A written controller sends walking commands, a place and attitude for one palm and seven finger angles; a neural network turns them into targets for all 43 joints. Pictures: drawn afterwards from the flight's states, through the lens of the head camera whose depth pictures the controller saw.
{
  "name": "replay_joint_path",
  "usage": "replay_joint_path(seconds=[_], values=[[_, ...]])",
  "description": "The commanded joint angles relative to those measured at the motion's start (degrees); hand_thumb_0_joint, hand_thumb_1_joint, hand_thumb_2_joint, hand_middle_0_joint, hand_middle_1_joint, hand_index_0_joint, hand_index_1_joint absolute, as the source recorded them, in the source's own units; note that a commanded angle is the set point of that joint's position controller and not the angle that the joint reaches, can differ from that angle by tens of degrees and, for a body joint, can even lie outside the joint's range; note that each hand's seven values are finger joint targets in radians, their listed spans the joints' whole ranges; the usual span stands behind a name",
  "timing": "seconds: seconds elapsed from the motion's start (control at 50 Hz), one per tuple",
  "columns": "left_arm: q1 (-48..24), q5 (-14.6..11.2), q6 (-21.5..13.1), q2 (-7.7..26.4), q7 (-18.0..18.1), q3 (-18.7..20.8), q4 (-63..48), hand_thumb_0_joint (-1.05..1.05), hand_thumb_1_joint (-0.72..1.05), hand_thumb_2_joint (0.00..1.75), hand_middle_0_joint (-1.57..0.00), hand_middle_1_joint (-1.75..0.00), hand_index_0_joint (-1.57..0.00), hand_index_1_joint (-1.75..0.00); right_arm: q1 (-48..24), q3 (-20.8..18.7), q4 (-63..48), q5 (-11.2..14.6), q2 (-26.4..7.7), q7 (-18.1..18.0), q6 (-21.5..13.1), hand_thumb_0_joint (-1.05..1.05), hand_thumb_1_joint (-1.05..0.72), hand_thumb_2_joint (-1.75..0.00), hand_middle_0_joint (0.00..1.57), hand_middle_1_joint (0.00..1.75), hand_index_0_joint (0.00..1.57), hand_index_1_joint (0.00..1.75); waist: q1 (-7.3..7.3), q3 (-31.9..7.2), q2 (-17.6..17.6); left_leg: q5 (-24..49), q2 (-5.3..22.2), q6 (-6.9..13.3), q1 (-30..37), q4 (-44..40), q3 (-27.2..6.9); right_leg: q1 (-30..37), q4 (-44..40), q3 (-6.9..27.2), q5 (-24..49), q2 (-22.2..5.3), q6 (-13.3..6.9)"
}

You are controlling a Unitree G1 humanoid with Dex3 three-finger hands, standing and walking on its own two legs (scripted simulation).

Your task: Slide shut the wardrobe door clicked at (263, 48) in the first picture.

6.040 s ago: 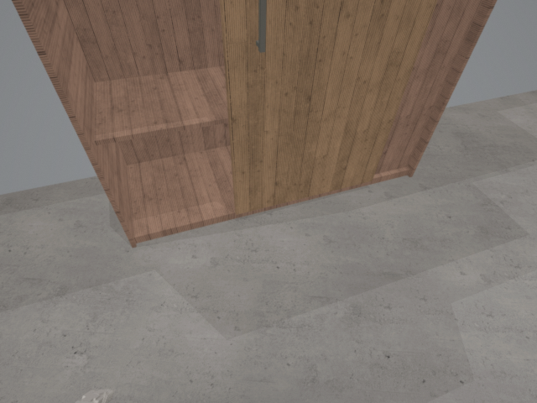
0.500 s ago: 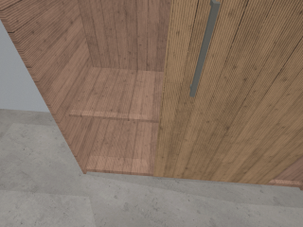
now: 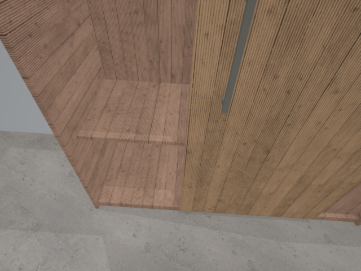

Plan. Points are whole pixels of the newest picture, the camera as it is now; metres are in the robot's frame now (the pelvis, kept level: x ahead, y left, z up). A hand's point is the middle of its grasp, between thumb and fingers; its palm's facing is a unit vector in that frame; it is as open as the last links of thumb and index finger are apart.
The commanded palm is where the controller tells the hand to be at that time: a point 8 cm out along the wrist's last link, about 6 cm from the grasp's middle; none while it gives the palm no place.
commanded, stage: look again from close up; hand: right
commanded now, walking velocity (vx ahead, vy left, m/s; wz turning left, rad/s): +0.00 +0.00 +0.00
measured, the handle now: (234, 62) +0.55 -0.09 +0.21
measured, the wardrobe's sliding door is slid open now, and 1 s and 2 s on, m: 0.47 0.47 0.47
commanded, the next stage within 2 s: shuffle to correct the standing spot in 0.66 s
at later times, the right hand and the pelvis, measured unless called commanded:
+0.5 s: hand out of the picture +0.01 -0.18 -0.17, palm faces +0.01 +0.98 -0.19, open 7.4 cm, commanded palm none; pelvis +0.02 -0.01 +0.00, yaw +1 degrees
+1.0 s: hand out of the picture +0.02 -0.16 -0.18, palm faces +0.00 +0.98 -0.18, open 7.4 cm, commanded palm none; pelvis +0.04 +0.01 +0.00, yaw +2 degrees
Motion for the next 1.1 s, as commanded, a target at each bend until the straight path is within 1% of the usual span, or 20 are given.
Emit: replay_joint_path(seconds=[0.0,0.06,0.14,0.22,0.24,0.34,0.42,0.44,0.72,0.76,0.8,0.84,0.88,0.94,0.98,1.0,1.02,1.04,1.06,1.08], values=[[1.8,-0.4,-1.1,5.7,0.2,0.9,-2.2,0.0,0.9,0.9,-0.2,-0.3,-0.2,-0.3,3.6,-1.0,-2.3,0.1,-5.6,0.0,-0.5,0.0,-0.9,-0.9,0.2,0.3,0.2,0.3,-0.69,4.7,1.7,5.8,4.7,1.5,-1.9,-6.2,-5.7,-1.3,-8.2,5.5,7.8,-4.6,-1.9],[0.9,-0.5,-1.1,6.0,0.2,0.9,-1.9,0.0,0.9,0.9,-0.2,-0.3,-0.2,-0.3,3.4,-1.0,-2.5,0.0,-6.3,0.1,-0.4,0.0,-0.9,-0.9,0.2,0.3,0.2,0.3,-0.88,5.3,1.3,6.2,5.0,1.2,-1.6,-6.4,-5.4,-1.5,-8.9,5.3,7.7,-4.4,-2.0],[0.6,-0.5,-1.2,6.2,0.3,0.9,-1.3,0.0,0.9,0.9,-0.2,-0.3,-0.2,-0.3,3.3,-1.1,-2.4,0.0,-6.6,0.1,-0.3,0.0,-0.9,-0.9,0.2,0.3,0.2,0.3,-0.86,3.9,1.9,8.0,5.1,1.0,-0.2,-6.7,-5.0,-0.1,-9.0,5.2,9.2,-4.7,-2.1],[-0.3,-0.5,-1.4,7.0,0.4,1.0,-1.2,0.0,0.9,0.9,-0.2,-0.3,-0.2,-0.3,3.4,-1.2,-2.0,0.0,-6.9,0.2,-0.3,0.0,-0.9,-0.9,0.2,0.3,0.2,0.3,-0.86,2.2,0.1,10.9,5.4,0.9,0.1,-6.3,-5.3,2.2,-8.8,4.8,12.5,-4.8,-2.0],[-0.1,-0.6,-1.3,6.7,0.4,0.9,-1.0,0.0,0.9,0.9,-0.2,-0.3,-0.2,-0.3,3.2,-1.2,-1.9,-0.1,-7.0,0.2,-0.3,0.0,-0.9,-0.9,0.2,0.3,0.2,0.3,-0.88,2.2,1.4,10.9,5.3,0.9,0.9,-6.5,-4.9,1.8,-8.8,4.9,12.4,-4.8,-2.2],[-0.7,-0.7,-1.2,6.8,0.5,0.9,-0.3,0.0,0.9,0.9,-0.2,-0.3,-0.2,-0.3,3.4,-1.1,-1.4,-0.1,-6.8,0.2,-0.1,0.0,-0.9,-0.9,0.2,0.3,0.2,0.3,-0.86,3.6,1.1,11.0,5.4,0.7,0.5,-7.2,-5.0,2.1,-9.4,4.7,12.1,-4.9,-2.2],[-1.1,-0.7,-1.3,7.1,0.5,1.1,0.0,0.0,0.9,0.9,-0.2,-0.3,-0.2,-0.3,3.9,-1.0,-0.9,-0.1,-6.6,0.2,-0.2,0.0,-0.9,-0.9,0.2,0.3,0.2,0.3,-0.8,2.4,0.5,12.4,5.6,0.6,0.2,-7.2,-5.5,4.2,-9.4,4.3,13.7,-5.0,-2.0],[-0.9,-0.7,-1.2,6.8,0.5,1.0,0.3,0.0,0.9,0.9,-0.2,-0.3,-0.2,-0.3,3.7,-1.0,-0.8,-0.1,-6.6,0.1,-0.2,0.0,-0.9,-0.9,0.2,0.3,0.2,0.3,-0.82,2.7,1.8,12.3,5.5,0.6,0.8,-7.3,-5.1,3.7,-9.4,4.5,13.4,-5.0,-2.2],[-0.6,-0.8,-1.2,6.3,0.6,1.0,1.4,0.0,0.9,0.9,-0.2,-0.3,-0.2,-0.3,4.7,-0.9,0.1,0.0,-5.8,0.1,-0.2,0.0,-0.9,-0.9,0.2,0.3,0.2,0.3,-1.04,2.9,1.5,13.7,5.8,0.7,0.6,-7.9,-5.7,4.9,-10.0,3.9,13.8,-5.0,-2.0],[-0.2,-0.7,-1.0,6.0,0.6,1.0,1.7,0.0,0.9,0.9,-0.2,-0.3,-0.2,-0.3,5.0,-1.1,0.2,-0.2,-5.7,0.1,-0.1,0.0,-0.9,-0.9,0.2,0.3,0.2,0.3,-0.99,3.6,2.4,9.0,5.4,0.9,0.5,-7.9,-5.5,4.0,-10.0,3.8,8.8,-4.9,-2.0],[0.2,-0.4,-0.8,6.6,0.4,1.3,1.9,0.0,0.9,0.9,-0.2,-0.3,-0.2,-0.3,5.4,-1.3,0.4,-0.4,-5.4,0.5,0.2,0.0,-0.9,-0.9,0.2,0.3,0.2,0.3,-0.91,4.5,1.5,1.2,4.4,1.4,-1.5,-6.8,-4.8,3.6,-10.4,4.4,1.9,-5.5,-2.6],[0.6,-0.3,-0.6,6.9,0.3,1.8,1.8,0.0,0.9,0.9,-0.2,-0.3,-0.2,-0.3,5.4,-1.4,0.0,-0.6,-5.3,0.9,0.4,0.0,-0.9,-0.9,0.2,0.3,0.2,0.3,-0.89,6.8,0.1,-4.8,3.4,1.8,-2.9,-5.9,-3.8,1.0,-12.4,6.5,-6.7,-6.7,-3.7],[0.3,-0.1,-0.6,7.4,0.2,2.2,1.1,0.0,0.9,0.9,-0.2,-0.3,-0.2,-0.3,6.0,-1.7,-0.3,-0.8,-5.2,1.3,0.4,0.0,-0.9,-0.9,0.2,0.3,0.2,0.3,-1.07,8.2,-0.8,-5.3,3.0,2.2,-4.4,-4.8,-3.8,-0.4,-12.3,7.2,-8.8,-7.2,-4.1],[1.0,-0.1,-1.0,6.6,0.3,2.4,0.5,0.0,0.9,0.9,-0.2,-0.3,-0.2,-0.3,7.3,-2.0,-0.2,-0.8,-5.3,1.5,-0.1,0.0,-0.9,-0.9,0.2,0.3,0.2,0.3,-1.27,7.4,1.1,-2.8,3.2,3.0,-2.7,-4.7,-5.0,-1.6,-8.8,6.2,-4.5,-6.9,-4.4],[0.3,-0.1,-1.5,5.6,0.4,2.3,0.1,0.0,0.9,0.9,-0.2,-0.3,-0.2,-0.3,9.2,-2.5,0.4,-0.7,-5.8,1.4,-0.5,0.0,-0.9,-0.9,0.2,0.3,0.2,0.3,-1.89,6.2,4.3,2.5,5.2,4.1,0.4,-6.0,-8.4,-3.6,-2.5,2.4,0.9,-4.6,-3.5],[-0.3,-0.2,-1.8,4.7,0.5,2.1,-0.4,0.0,0.9,0.9,-0.2,-0.3,-0.2,-0.3,10.8,-2.8,0.9,-0.6,-6.6,1.3,-0.7,0.0,-0.9,-0.9,0.2,0.3,0.2,0.3,-2.31,5.5,7.4,7.5,7.1,5.0,3.4,-7.2,-11.1,-5.9,1.9,-0.4,1.8,-2.9,-2.7],[-1.0,-0.2,-2.0,3.8,0.4,1.9,-0.9,0.0,0.9,0.9,-0.2,-0.3,-0.2,-0.3,12.6,-3.2,1.7,-0.6,-7.7,1.0,-0.9,0.0,-0.9,-0.9,0.2,0.3,0.2,0.3,-2.49,4.4,10.6,14.7,9.8,6.5,7.0,-8.4,-14.3,-8.9,6.7,-3.1,-0.2,-1.1,-1.9],[-2.0,-0.2,-1.9,2.9,0.4,1.9,-1.5,0.0,0.9,0.9,-0.2,-0.3,-0.2,-0.3,14.7,-3.6,2.2,-0.6,-8.4,0.8,-1.0,0.0,-0.9,-0.9,0.2,0.3,0.2,0.3,-3.28,4.9,14.3,21.9,13.0,8.6,10.8,-10.2,-17.1,-14.2,11.9,-4.5,-8.1,-0.3,-1.4],[-5.0,-0.2,-2.0,2.9,0.3,1.9,-2.5,0.0,0.9,0.9,-0.2,-0.3,-0.2,-0.3,16.2,-3.6,2.4,-0.8,-7.9,0.6,-1.1,0.0,-0.9,-0.9,0.2,0.3,0.2,0.3,-4.5,6.2,13.5,29.8,15.2,11.3,12.5,-10.6,-19.6,-18.5,16.3,-4.0,-14.3,-0.6,-1.4],[-6.8,-0.4,-2.3,2.8,0.2,2.0,-3.3,0.0,0.9,0.9,-0.2,-0.3,-0.2,-0.3,16.4,-3.5,2.5,-1.2,-7.6,0.3,-1.4,0.0,-0.9,-0.9,0.2,0.3,0.2,0.3,-4.61,7.1,10.4,35.3,16.5,13.3,13.1,-10.2,-19.9,-20.2,17.7,-3.2,-16.2,-1.4,-1.6]])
